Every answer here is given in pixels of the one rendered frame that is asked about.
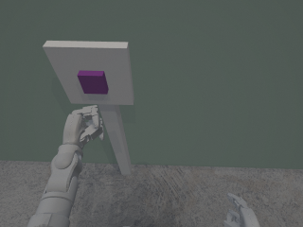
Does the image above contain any robot left hand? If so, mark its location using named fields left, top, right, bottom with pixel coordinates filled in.
left=62, top=105, right=105, bottom=150

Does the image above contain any button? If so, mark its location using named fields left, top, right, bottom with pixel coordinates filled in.
left=77, top=70, right=109, bottom=95

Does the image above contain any robot left forearm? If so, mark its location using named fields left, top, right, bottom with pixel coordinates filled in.
left=27, top=144, right=83, bottom=227

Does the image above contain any robot right hand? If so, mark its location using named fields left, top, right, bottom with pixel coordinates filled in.
left=223, top=192, right=260, bottom=227

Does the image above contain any panel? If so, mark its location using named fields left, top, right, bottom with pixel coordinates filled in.
left=43, top=41, right=134, bottom=176

